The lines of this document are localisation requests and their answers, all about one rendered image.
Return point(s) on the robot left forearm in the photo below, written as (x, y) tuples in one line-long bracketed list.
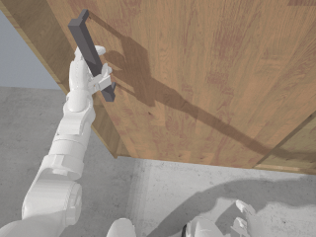
[(64, 161)]

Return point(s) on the handle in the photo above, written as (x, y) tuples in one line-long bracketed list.
[(81, 35)]

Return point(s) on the robot thigh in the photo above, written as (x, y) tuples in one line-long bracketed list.
[(122, 228), (200, 227)]

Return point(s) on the left robot upper arm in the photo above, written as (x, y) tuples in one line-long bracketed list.
[(51, 206)]

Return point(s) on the left robot hand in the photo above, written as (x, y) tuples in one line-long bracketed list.
[(80, 74)]

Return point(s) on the right robot hand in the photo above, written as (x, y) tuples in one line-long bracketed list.
[(254, 227)]

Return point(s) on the left robot thigh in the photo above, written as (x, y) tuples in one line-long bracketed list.
[(122, 228)]

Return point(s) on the right robot thigh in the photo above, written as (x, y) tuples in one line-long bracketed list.
[(200, 227)]

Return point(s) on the wardrobe door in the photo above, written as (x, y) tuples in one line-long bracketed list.
[(297, 150), (208, 82)]

